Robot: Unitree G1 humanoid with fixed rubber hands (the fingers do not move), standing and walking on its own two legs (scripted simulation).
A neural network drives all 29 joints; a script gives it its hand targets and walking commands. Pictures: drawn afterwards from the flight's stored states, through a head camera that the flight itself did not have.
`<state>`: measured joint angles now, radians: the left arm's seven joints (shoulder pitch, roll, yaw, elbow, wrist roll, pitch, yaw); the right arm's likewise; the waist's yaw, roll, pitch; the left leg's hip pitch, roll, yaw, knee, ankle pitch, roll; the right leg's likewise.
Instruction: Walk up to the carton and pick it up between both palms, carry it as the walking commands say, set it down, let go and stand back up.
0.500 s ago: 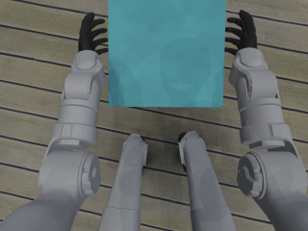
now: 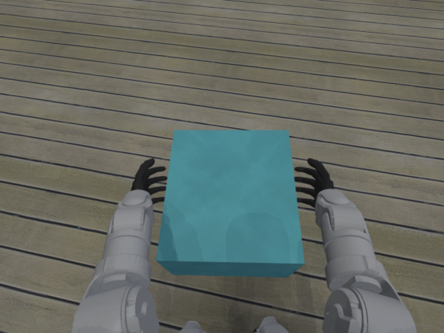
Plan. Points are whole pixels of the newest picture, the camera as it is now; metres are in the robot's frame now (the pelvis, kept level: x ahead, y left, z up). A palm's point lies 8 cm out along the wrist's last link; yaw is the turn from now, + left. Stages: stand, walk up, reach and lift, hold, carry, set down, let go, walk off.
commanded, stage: reach and lift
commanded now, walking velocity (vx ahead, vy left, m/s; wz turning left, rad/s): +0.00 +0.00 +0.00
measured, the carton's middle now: (230, 203) +0.42 +0.00 -0.10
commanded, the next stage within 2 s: hold in 1.88 s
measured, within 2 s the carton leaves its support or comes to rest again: neither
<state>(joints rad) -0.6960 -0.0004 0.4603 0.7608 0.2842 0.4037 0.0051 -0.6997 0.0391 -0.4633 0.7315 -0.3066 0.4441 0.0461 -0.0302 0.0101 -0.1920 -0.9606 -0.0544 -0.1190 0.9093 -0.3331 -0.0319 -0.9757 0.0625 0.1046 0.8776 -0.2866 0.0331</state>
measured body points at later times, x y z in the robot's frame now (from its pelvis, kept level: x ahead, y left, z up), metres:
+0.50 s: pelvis +0.06 +0.01 +0.06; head +0.12 +0.00 +0.51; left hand +0.38 +0.16 +0.03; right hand +0.37 -0.18 +0.03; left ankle +0.05 +0.13 -0.68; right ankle +0.07 -0.13 -0.68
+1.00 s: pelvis +0.04 +0.00 +0.07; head +0.01 +0.00 +0.52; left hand +0.37 +0.18 +0.10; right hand +0.35 -0.17 +0.10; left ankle +0.05 +0.13 -0.68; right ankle +0.07 -0.13 -0.68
